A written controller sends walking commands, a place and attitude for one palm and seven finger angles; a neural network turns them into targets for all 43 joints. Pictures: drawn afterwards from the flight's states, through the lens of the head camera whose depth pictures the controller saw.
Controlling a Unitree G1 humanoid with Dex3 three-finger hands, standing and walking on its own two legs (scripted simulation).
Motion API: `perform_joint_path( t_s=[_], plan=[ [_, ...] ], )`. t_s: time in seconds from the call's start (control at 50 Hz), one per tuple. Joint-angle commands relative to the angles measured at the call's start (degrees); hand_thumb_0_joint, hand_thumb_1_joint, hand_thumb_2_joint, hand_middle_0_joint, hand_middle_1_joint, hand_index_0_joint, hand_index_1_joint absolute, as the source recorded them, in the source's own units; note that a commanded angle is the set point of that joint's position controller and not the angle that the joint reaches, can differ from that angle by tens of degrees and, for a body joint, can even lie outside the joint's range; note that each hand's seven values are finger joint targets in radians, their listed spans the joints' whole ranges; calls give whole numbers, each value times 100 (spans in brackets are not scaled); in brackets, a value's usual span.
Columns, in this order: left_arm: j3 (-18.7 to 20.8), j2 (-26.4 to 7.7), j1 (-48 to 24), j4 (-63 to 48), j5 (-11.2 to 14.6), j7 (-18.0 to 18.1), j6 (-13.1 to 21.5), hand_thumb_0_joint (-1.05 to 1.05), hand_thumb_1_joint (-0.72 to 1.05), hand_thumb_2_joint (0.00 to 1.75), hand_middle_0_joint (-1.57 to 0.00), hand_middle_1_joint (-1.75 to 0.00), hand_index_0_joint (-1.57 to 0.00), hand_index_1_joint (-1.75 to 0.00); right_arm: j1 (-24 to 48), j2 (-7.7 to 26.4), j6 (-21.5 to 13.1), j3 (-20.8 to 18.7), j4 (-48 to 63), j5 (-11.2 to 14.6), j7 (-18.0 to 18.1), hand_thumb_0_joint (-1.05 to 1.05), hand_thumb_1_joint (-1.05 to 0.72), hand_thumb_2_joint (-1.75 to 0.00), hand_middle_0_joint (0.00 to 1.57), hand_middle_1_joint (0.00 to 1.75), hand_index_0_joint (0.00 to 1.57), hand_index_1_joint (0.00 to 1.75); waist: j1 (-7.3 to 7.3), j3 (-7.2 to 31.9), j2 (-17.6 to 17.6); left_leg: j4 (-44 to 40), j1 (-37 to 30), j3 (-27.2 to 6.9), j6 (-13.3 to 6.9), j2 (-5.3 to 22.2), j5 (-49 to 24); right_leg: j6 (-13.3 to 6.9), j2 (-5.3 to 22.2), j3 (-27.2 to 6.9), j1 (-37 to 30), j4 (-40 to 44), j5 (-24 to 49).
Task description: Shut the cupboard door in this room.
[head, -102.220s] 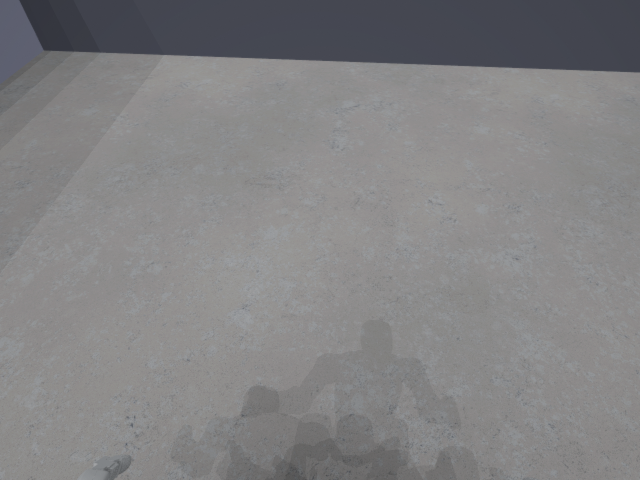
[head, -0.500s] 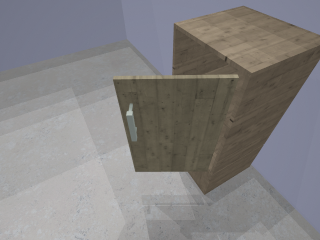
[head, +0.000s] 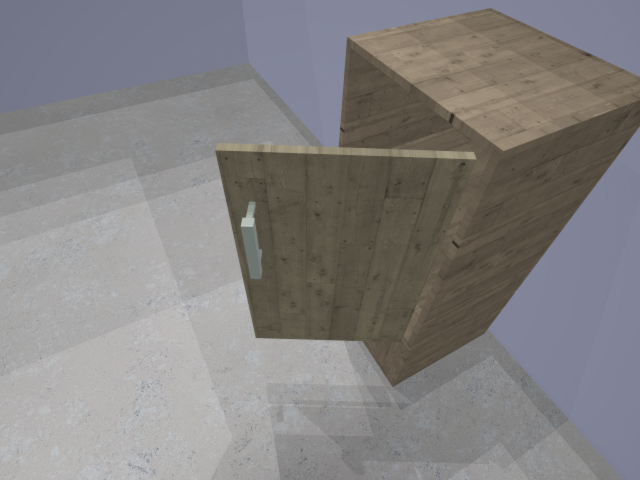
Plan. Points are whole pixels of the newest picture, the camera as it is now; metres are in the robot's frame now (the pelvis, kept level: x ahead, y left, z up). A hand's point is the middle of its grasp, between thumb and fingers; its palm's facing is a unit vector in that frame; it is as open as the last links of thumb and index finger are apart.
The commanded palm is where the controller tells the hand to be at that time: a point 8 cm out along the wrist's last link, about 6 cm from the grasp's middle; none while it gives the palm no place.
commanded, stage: raise the hand and make a fist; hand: left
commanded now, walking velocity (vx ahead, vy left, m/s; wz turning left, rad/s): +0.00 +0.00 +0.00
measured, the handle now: (253, 241) +0.49 +0.15 -0.04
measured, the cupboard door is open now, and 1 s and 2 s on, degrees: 60 60 60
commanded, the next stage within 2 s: bring the fist close to the handle in 1.84 s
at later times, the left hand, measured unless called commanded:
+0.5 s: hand out of the picture +0.11 +0.19 -0.05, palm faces +0.12 -0.99 -0.05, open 5.4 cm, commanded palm +0.10 +0.23 -0.06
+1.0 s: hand (177, 471) +0.14 +0.19 -0.07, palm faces -0.05 -1.00 +0.00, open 3.3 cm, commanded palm +0.12 +0.25 -0.05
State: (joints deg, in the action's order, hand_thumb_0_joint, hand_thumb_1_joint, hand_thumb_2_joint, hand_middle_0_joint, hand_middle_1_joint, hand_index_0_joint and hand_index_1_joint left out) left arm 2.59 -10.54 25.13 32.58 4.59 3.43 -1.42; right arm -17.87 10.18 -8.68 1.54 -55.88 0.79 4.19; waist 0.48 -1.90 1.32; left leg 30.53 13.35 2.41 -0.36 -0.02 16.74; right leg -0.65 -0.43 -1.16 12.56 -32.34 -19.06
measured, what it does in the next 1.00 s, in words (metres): lowers itself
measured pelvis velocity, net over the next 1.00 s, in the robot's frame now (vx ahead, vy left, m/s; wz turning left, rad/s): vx -0.06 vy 0.02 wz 0.03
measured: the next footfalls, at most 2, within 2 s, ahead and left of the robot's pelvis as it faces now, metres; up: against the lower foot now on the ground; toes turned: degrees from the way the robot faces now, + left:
none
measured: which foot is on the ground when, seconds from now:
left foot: down 0.00-1.00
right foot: down 0.00-1.00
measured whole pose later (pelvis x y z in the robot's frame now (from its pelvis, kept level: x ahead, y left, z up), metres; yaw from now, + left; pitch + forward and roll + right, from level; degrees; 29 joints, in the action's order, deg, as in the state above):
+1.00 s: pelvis -0.06 +0.02 -0.11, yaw +2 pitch +16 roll -3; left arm 3.0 -13.3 25.2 -4.4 13.8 -14.0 22.1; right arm -13.9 14.5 -11.6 -0.2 -29.0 1.5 3.3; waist 0.2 9.0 -1.6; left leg 74.1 60.6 -1.5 -1.8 0.2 29.8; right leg 0.3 -0.4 3.0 56.0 -71.4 -31.8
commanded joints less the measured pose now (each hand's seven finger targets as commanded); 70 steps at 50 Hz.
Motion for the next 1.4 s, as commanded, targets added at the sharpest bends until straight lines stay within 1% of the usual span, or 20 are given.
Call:
perform_joint_path(
  t_s=[0.0, 0.04, 0.06, 0.08, 0.12, 0.18, 0.26, 0.32, 0.36, 0.46, 0.54, 0.6, 0.68, 0.78, 0.88, 0.96, 1.0, 1.16, 1.26, 1.38],
  plan=[
    [-447, 179, -1033, -3660, 486, 305, 773, 0, 90, 90, -27, -38, -27, -38, 493, 1078, -1169, -365, 1432, 171, -22, 0, -90, -90, 20, 30, 20, 30, -394, 555, -972, -37, -95, -487, 14, 189, -1606, 9, 107, 523, 957, 68, 1055],
    [-18, 36, -477, -2617, 411, 46, 1338, 0, 90, 90, -31, -42, -31, -42, 656, 1077, -1234, -475, 1735, 29, -70, 0, -90, -90, 20, 30, 20, 30, -433, -366, 388, 465, 1104, -506, -28, 0, -483, 26, 75, 649, 1946, -79, 343],
    [167, 126, 354, -1904, 493, -217, 1646, 0, 90, 90, -33, -44, -33, -44, 767, 1020, -1235, -538, 1927, 53, -140, 0, -90, -90, 20, 30, 20, 30, -175, -456, 907, 737, 1599, -480, -4, -61, -271, -2, 79, 613, 2167, -240, 28],
    [170, 314, 774, -1598, 612, -530, 2074, 0, 90, 90, -35, -46, -35, -46, 793, 952, -1247, -555, 2078, -13, -214, 0, -90, -90, 20, 30, 20, 30, -19, -244, 1581, 1105, 2026, -450, 33, -97, -130, 10, 88, 581, 2440, -556, -185],
    [402, 295, 1539, -1711, 929, -1307, 3004, 0, 90, 90, -38, -50, -38, -50, 905, 951, -1228, -665, 2388, -106, -357, 0, -90, -90, 20, 30, 20, 30, 316, 494, 1963, 1749, 2650, -335, 127, -198, -68, 46, 165, 321, 2408, -1188, 234],
    [994, -329, 1390, -1737, 1129, -2386, 3930, 0, 90, 90, -44, -56, -44, -56, 1036, 996, -1098, -755, 2835, -74, -504, 0, -90, -90, 20, 30, 20, 30, 452, 1386, 943, 2607, 3327, -199, 187, -323, -252, -5, 325, -142, 2230, -2168, 1290],
    [1449, -1075, 178, -3407, 1220, -2398, 3786, 0, 90, 90, -51, -64, -51, -64, 1221, 971, -913, -749, 3415, -62, -406, 0, -90, -90, 20, 30, 20, 30, 488, 2238, -530, 3204, 3587, -63, 28, -311, -63, -79, 246, -494, 2633, -2560, 396],
    [1191, -926, -550, -5100, 1340, -2078, 4014, 0, 90, 90, -57, -70, -57, -70, 1065, 908, -902, -691, 3522, -79, -342, 0, -90, -90, 20, 30, 20, 30, 157, 2674, -1112, 3528, 3277, -236, -92, -149, -90, -79, 110, -458, 3157, -2656, 178],
    [880, -933, -1279, -6011, 1354, -1996, 4272, 0, 90, 90, -60, -74, -60, -74, 934, 974, -920, -634, 3413, -101, -233, 0, -90, -90, 20, 30, 20, 30, -182, 2753, -825, 3784, 3290, -399, -167, -52, -65, -76, 2, -439, 3513, -2770, 152],
    [156, -569, -965, -5063, 1339, -2438, 3792, 0, 90, 90, -69, -84, -69, -84, 873, 1097, -926, -517, 3248, 8, -3, 0, -90, -90, 20, 30, 20, 30, -426, 1933, -459, 3921, 3879, -532, -224, 38, 641, -102, -132, -261, 4128, -2597, -998],
    [480, -760, 150, -3996, 1301, -2615, 2193, 0, 90, 90, -77, -92, -77, -92, 887, 1083, -667, -525, 3586, 219, 43, 0, -90, -90, 20, 30, 20, 30, -17, 1979, 286, 3471, 4230, -491, -175, -13, 1108, -14, 2, -308, 3588, -2117, -1944],
    [1200, -1134, 230, -4483, 1389, -2203, 1530, 0, 90, 90, -82, -98, -82, -98, 1113, 928, -475, -502, 3876, 238, 30, 0, -90, -90, 20, 30, 20, 30, 389, 2430, 231, 3266, 4099, -444, -135, -85, 929, 0, 68, -334, 3012, -2144, -1902],
    [1406, -979, -68, -5480, 1355, -1236, 2184, 0, 90, 90, -90, -106, -90, -106, 999, 743, -501, -450, 3824, 106, -17, 0, -90, -90, 20, 30, 20, 30, 463, 2490, -213, 3003, 3642, -561, -91, 5, 459, -129, -117, 224, 3184, -2649, -930],
    [327, -483, -277, -5190, 998, -1248, 3261, 0, 90, 90, -99, -116, -99, -116, 794, 932, -677, -423, 3512, -21, -116, 0, -90, -90, 20, 30, 20, 30, -89, 1930, -443, 3050, 3641, -712, -82, 48, 847, -153, -139, 438, 4148, -2932, -997],
    [120, -617, 12, -4573, 983, -1801, 2888, 0, 90, 90, -108, -126, -108, -126, 676, 1152, -704, -451, 3608, 109, -62, 0, -90, -90, 20, 30, 20, 30, -154, 1758, -321, 2691, 3789, -897, -90, 42, 1890, -136, -93, 390, 4159, -2707, -1498],
    [1112, -1395, -85, -5406, 1087, -1556, 2661, 0, 90, 90, -115, -134, -115, -134, 737, 1118, -595, -481, 3741, 102, -12, 0, -90, -90, 20, 30, 20, 30, 282, 2620, -814, 2535, 3248, -882, -42, 30, 1267, -198, -145, 440, 3658, -2883, -966],
    [1113, -1120, 32, -5703, 1203, -1332, 2722, 0, 90, 90, -119, -138, -119, -138, 723, 988, -516, -450, 3790, 76, -41, 0, -90, -90, 20, 30, 20, 30, 313, 2745, -911, 2520, 2902, -865, 2, 49, 687, -207, -165, 546, 3547, -2947, -518],
    [124, -467, -149, -4390, 923, -1610, 2575, 0, 90, 90, -130, -150, -130, -150, 547, 1115, -357, -390, 3681, 69, -121, 0, -90, -90, 20, 30, 20, 30, -238, 1605, -332, 2703, 3468, -842, -62, 76, 962, -144, -195, 544, 3893, -2670, -640],
    [932, -1334, -652, -4813, 1084, -1891, 2447, 0, 90, 90, -130, -150, -130, -150, 555, 1154, -365, -393, 3789, 92, -38, 0, -90, -90, 20, 30, 20, 30, 4, 2198, -470, 2823, 3332, -686, -84, 12, 577, -172, -184, 375, 3436, -2612, -418],
    [1195, -1090, -469, -5224, 1366, -1566, 2874, 0, 90, 90, -130, -150, -130, -150, 592, 949, -353, -349, 3707, 34, -87, 0, -90, -90, 20, 30, 20, 30, 139, 2661, -788, 2968, 2989, -575, -30, 3, -356, -181, -191, 415, 3156, -2817, 405]
  ],
)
